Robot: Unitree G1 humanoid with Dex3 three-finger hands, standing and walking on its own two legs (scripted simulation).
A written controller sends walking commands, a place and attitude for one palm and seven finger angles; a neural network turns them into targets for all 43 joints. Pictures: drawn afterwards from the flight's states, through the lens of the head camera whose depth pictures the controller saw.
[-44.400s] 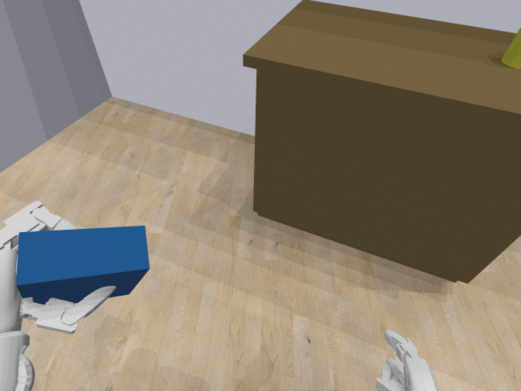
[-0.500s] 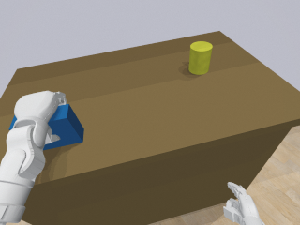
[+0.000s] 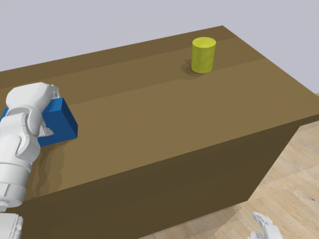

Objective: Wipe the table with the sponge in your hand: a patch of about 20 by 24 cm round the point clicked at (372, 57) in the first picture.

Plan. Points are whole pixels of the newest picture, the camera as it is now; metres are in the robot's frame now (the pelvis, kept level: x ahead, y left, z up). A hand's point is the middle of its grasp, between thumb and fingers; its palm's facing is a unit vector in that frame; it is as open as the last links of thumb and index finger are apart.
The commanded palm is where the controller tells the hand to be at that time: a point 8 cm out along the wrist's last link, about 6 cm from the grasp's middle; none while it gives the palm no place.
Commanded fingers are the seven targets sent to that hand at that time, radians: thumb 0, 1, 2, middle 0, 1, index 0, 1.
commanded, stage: wipe forward along the first lane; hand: left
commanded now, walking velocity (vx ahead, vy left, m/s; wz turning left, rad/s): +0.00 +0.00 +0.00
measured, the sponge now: (47, 129) +0.34 +0.34 +0.11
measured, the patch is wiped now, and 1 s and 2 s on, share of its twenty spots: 0.20 0.30 0.40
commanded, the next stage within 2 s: slide across to the middle lane in 0.60 s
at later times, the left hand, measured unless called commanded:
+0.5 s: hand (45, 99) +0.41 +0.35 +0.16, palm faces -0.09 +0.01 -1.00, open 9.1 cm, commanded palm +0.39 +0.35 +0.18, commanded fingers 0.00 0.10 1.30 -1.20 -1.60 -1.20 -1.60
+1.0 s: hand (48, 94) +0.43 +0.35 +0.16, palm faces -0.03 +0.00 -1.00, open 9.1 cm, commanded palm +0.41 +0.33 +0.20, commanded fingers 0.00 0.10 1.30 -1.20 -1.60 -1.20 -1.60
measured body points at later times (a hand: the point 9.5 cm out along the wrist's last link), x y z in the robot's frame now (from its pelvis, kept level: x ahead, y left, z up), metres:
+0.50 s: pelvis +0.01 +0.01 +0.00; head +0.04 -0.01 +0.45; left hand +0.41 +0.35 +0.21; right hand +0.13 -0.26 -0.13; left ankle -0.01 +0.12 -0.74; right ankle +0.04 -0.06 -0.74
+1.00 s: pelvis +0.03 +0.04 +0.01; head +0.05 +0.02 +0.45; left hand +0.42 +0.35 +0.21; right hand +0.18 -0.21 -0.12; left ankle -0.01 +0.12 -0.74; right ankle +0.04 -0.06 -0.74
